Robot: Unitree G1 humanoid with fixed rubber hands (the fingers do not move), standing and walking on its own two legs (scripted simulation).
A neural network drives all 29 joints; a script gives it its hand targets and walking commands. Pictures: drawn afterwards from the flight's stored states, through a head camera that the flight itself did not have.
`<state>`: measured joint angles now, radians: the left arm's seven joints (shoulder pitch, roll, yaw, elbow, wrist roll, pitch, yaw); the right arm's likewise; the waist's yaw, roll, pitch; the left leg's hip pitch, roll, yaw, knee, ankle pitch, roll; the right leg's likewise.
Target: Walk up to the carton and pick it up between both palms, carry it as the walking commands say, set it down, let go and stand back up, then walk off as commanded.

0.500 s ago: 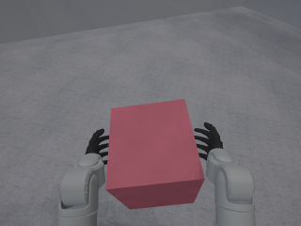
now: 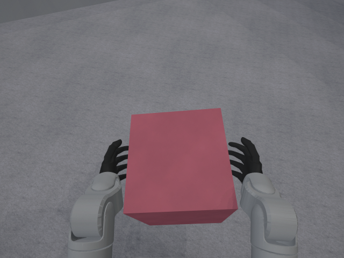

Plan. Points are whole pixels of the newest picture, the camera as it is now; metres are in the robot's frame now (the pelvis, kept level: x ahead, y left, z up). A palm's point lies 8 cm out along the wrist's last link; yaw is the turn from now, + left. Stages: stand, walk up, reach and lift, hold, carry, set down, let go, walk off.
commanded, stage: carry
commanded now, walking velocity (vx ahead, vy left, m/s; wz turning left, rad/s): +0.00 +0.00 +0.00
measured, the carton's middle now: (180, 174) +0.31 -0.02 -0.01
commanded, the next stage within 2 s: none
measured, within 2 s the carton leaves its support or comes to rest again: neither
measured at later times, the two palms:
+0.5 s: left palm (117, 166) +0.29 +0.12 +0.07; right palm (250, 163) +0.29 -0.16 +0.08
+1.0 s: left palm (112, 174) +0.27 +0.12 +0.08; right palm (247, 183) +0.26 -0.15 +0.06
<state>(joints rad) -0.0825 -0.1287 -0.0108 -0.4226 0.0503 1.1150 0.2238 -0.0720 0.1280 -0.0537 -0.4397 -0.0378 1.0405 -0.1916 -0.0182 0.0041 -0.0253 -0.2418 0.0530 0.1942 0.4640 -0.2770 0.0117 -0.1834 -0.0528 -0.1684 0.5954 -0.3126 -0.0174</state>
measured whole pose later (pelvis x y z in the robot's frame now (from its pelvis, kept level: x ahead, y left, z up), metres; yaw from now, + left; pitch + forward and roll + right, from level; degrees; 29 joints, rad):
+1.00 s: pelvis -0.01 -0.01 -0.01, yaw +0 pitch +2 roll +0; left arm -0.23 -0.15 0.05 -0.15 0.12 1.08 0.21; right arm -0.17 0.14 -0.07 -0.13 -0.11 1.07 -0.20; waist 0.00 -0.01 -0.07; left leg -0.23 0.04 0.12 0.51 -0.31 0.01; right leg -0.31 -0.02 -0.11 0.50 -0.22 -0.03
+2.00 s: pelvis -0.04 -0.01 -0.01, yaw +0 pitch +1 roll +0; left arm -0.20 -0.14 0.07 -0.08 0.11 0.99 0.18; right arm -0.18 0.14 -0.08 -0.07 -0.11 1.04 -0.19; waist 0.00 -0.01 -0.08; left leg -0.26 0.04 0.13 0.52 -0.27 0.02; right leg -0.33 -0.03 -0.11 0.49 -0.18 -0.03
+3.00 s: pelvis -0.04 +0.00 +0.00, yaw +2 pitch -10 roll +0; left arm -0.38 -0.19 0.29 0.45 0.32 0.70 0.08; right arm -0.35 0.18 -0.28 0.39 -0.32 0.75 -0.03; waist 0.02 0.00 0.02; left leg -0.04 -0.04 -0.02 0.48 -0.27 0.04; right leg -0.09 0.03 0.04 0.45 -0.18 -0.01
